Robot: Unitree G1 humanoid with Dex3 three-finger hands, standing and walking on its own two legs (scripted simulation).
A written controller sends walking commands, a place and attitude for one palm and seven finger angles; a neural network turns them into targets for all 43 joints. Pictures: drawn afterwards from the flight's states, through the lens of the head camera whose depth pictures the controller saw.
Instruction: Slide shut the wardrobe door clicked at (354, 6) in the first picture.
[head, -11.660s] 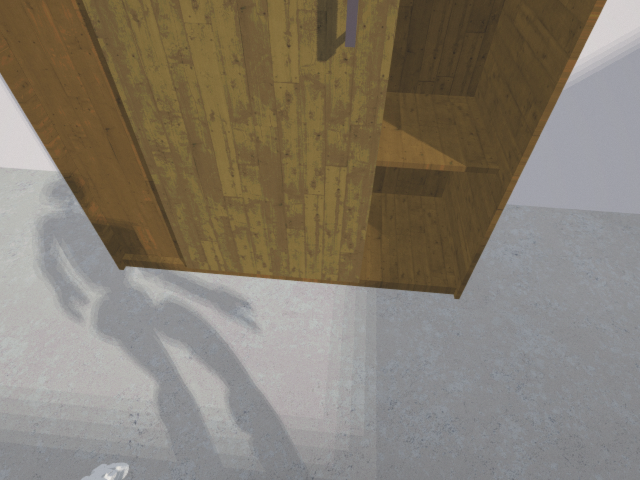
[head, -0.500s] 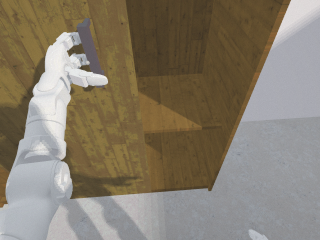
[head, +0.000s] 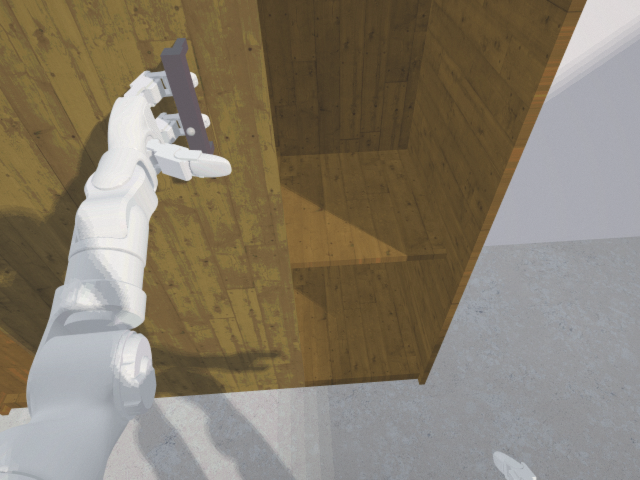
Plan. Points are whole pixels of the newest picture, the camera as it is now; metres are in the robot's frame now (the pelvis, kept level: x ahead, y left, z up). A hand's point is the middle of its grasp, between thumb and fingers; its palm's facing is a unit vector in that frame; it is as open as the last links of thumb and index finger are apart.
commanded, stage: slide the fingers in behind the handle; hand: left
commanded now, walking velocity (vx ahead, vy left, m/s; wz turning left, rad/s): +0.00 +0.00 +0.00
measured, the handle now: (194, 110) +0.50 +0.17 +0.23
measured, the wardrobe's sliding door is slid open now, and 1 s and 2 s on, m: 0.37 0.37 0.37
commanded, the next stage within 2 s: grip the handle and tug to test in 1.38 s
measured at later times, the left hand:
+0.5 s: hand (196, 130) +0.45 +0.16 +0.24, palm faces +0.09 -1.00 +0.01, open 14.0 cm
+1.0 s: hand (210, 130) +0.45 +0.14 +0.24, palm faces +0.12 -0.99 +0.00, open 14.1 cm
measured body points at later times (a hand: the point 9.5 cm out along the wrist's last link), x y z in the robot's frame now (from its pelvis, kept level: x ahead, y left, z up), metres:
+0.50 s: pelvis +0.01 +0.00 +0.00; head +0.00 -0.02 +0.45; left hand +0.43 +0.21 +0.24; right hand +0.13 -0.25 -0.11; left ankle -0.03 +0.10 -0.74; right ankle +0.00 -0.12 -0.74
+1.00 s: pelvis +0.00 +0.00 +0.00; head +0.00 -0.02 +0.45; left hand +0.44 +0.19 +0.24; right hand +0.13 -0.24 -0.11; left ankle -0.03 +0.10 -0.74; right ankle +0.00 -0.12 -0.74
